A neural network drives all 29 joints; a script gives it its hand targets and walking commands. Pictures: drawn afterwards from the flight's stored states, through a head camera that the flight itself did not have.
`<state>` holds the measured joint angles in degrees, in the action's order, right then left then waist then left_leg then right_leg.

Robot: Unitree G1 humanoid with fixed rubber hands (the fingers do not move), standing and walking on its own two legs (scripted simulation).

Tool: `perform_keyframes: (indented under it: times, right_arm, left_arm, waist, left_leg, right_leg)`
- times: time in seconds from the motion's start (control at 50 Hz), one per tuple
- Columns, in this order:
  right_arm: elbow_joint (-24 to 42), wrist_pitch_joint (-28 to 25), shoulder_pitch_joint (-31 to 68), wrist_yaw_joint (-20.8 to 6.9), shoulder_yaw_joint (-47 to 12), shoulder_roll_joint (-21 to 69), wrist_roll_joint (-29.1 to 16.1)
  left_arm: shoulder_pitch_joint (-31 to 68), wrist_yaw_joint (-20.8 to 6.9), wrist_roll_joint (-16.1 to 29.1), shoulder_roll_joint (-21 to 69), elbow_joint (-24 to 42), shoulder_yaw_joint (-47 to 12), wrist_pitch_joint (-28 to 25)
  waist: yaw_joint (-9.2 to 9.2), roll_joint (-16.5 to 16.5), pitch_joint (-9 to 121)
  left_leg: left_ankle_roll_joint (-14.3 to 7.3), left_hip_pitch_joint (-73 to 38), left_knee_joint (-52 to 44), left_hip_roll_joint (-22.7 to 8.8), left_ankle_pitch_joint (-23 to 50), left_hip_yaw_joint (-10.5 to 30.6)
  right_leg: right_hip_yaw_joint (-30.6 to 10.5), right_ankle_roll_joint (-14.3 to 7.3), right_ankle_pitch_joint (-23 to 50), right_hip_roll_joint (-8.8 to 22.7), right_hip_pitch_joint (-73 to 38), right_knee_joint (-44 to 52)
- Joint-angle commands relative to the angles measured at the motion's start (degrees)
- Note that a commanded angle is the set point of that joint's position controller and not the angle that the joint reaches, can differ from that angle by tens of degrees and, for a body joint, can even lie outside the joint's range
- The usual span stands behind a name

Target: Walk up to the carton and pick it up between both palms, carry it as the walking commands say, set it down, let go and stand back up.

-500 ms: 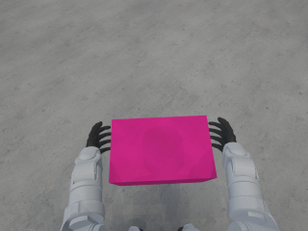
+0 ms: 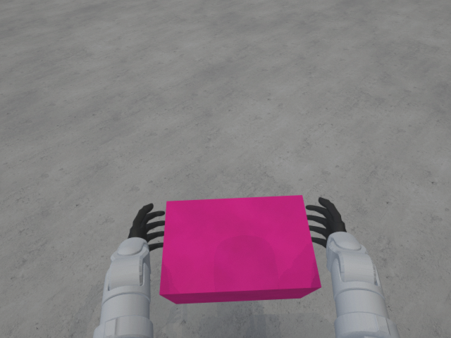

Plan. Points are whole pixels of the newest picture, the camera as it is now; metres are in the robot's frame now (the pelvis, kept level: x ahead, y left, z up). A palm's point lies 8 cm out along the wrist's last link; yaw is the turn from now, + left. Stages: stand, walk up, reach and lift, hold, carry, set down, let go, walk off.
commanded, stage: reach and lift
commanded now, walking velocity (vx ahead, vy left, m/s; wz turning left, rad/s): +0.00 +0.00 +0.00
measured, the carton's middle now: (236, 251) +0.33 -0.01 -0.08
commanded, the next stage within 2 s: hold in 1.32 s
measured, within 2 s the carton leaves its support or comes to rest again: neither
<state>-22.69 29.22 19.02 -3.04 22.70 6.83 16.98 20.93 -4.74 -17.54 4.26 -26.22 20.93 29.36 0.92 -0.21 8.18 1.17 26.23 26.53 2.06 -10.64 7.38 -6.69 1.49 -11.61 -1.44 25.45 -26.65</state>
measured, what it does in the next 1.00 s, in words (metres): stands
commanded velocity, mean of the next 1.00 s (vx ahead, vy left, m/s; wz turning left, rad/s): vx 0.00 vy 0.00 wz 0.00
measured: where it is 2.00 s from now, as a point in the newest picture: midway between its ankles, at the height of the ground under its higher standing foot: outside the picture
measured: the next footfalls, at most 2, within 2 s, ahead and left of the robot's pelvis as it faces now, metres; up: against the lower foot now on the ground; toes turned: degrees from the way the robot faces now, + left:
none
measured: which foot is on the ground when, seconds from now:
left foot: down 0.00-1.00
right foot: down 0.00-1.00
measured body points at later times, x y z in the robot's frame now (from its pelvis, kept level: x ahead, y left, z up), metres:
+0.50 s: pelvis +0.02 +0.00 +0.01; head -0.03 +0.00 +0.46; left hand +0.31 +0.18 +0.04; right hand +0.30 -0.19 +0.05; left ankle +0.02 +0.13 -0.74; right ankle +0.01 -0.14 -0.74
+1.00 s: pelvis +0.01 +0.00 +0.01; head -0.03 +0.00 +0.46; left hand +0.31 +0.18 +0.05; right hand +0.30 -0.19 +0.05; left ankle +0.02 +0.13 -0.74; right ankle +0.01 -0.13 -0.74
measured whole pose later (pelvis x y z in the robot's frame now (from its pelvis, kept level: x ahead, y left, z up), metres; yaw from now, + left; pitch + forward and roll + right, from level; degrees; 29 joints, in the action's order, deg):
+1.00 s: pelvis +0.01 +0.00 +0.01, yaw -1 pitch -4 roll +0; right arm -11.4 40.5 12.6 -3.3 16.5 7.1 17.8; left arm 12.2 -3.1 -17.9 6.6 -12.1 16.4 40.9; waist 0.3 -0.1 2.4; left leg 0.9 2.7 13.8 0.9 -7.6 6.5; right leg -6.8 0.9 -8.3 -0.9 2.2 -14.0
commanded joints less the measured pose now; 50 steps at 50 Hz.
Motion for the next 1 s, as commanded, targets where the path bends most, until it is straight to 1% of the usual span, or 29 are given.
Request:
perform_keyframes:
  times: [0.0,0.26,0.4,0.48,0.54,0.68,0.8,0.98]
  right_arm:
    - [-1.5,0.2,28.2,-16.1,-32.3,48.6,-12.0]
    - [5.1,5.0,24.6,-17.0,-36.8,48.4,-14.9]
    - [9.4,8.0,23.2,-16.8,-39.6,48.3,-16.3]
    - [11.2,9.7,22.0,-16.5,-40.7,48.8,-16.5]
    - [11.4,10.7,21.1,-16.3,-40.4,48.3,-16.0]
    - [11.8,10.7,21.1,-16.6,-40.8,47.7,-15.9]
    - [12.3,9.9,21.5,-16.6,-40.8,47.4,-15.7]
    - [11.6,9.8,21.9,-16.6,-40.4,47.8,-15.5]
  left_arm:
    - [28.0,-16.2,12.4,50.3,0.6,-30.8,-0.8]
    - [24.4,-15.4,15.4,51.1,8.7,-35.6,4.4]
    - [22.6,-14.9,17.2,50.9,12.4,-38.0,7.6]
    - [21.8,-14.8,17.5,50.8,14.5,-38.6,9.1]
    - [21.1,-14.7,17.2,50.3,15.1,-38.3,9.9]
    - [20.9,-14.5,16.7,50.5,16.4,-38.3,10.1]
    - [21.8,-14.5,16.7,50.1,17.3,-39.3,9.5]
    - [22.2,-15.0,16.3,49.9,16.0,-38.9,9.0]
  waist:
    - [0.14,0.0,19.1]
    - [-0.32,0.7,12.2]
    - [-0.35,0.0,7.7]
    - [-0.26,-0.2,6.0]
    - [0.02,0.0,4.4]
    - [-0.83,0.6,4.5]
    - [-0.55,0.4,6.3]
    - [-0.57,-0.2,7.1]
  left_leg:
    - [-0.9,-14.8,-4.1,4.0,10.3,-5.4]
    - [-0.5,-23.5,-9.7,3.9,11.3,-5.4]
    - [-0.5,-26.3,-12.2,3.7,11.4,-5.3]
    - [-0.4,-27.3,-13.4,3.8,11.7,-5.4]
    - [-0.3,-27.5,-14.1,3.9,11.5,-5.5]
    - [0.1,-27.7,-14.2,4.1,11.8,-5.6]
    - [0.3,-27.8,-13.7,4.2,12.5,-5.5]
    - [0.0,-27.2,-13.7,4.4,12.1,-5.7]
  right_leg:
    - [5.1,-0.5,10.8,-3.9,-12.0,4.6]
    - [4.7,-1.1,12.1,-4.3,-20.5,9.2]
    - [4.2,-0.9,12.5,-4.3,-23.5,11.9]
    - [4.1,-0.7,13.1,-4.4,-24.7,13.4]
    - [4.1,-0.7,13.1,-4.4,-25.2,14.2]
    - [4.2,-0.8,13.2,-4.7,-25.7,14.3]
    - [4.2,-0.5,13.9,-4.8,-25.6,13.9]
    - [4.3,-0.2,13.6,-4.7,-25.5,14.0]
